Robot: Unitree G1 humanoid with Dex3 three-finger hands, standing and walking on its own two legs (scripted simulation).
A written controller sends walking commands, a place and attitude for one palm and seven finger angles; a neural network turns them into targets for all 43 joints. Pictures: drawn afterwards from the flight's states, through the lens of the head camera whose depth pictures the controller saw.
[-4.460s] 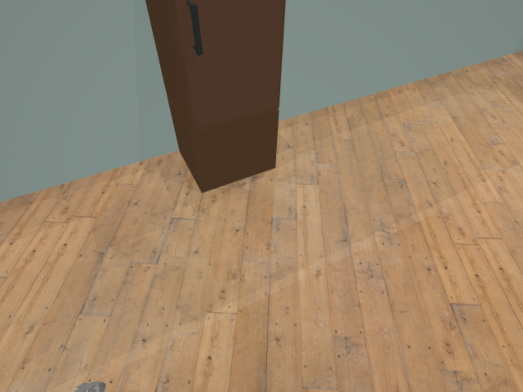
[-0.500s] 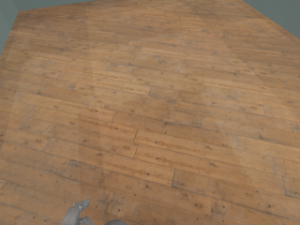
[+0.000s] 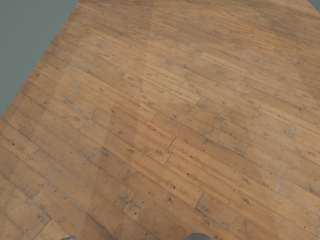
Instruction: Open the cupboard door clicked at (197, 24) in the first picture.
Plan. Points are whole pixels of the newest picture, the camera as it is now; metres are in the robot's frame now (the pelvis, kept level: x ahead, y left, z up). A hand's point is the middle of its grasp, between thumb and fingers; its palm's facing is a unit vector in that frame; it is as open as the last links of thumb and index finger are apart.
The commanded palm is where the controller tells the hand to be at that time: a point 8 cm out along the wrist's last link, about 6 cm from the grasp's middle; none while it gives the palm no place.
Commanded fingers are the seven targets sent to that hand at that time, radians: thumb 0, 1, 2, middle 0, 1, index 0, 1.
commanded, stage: turn to face it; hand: left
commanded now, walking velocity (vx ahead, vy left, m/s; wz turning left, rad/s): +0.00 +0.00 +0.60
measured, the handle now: out of the picture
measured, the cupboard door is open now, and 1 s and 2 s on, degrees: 0 0 0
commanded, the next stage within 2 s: none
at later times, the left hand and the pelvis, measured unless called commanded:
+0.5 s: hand out of the picture -0.04 +0.14 -0.15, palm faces +0.36 -0.90 -0.25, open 7.4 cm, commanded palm none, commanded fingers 0.00 0.90 0.90 -0.20 -0.30 -0.20 -0.30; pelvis -0.03 -0.06 +0.00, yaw +20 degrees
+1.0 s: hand out of the picture -0.09 +0.21 -0.15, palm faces +0.60 -0.75 -0.26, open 7.4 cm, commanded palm none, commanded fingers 0.00 0.90 0.90 -0.20 -0.30 -0.20 -0.30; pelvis -0.06 -0.04 +0.00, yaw +37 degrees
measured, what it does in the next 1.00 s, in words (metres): steps on the spot, turning left: right foot, then left foot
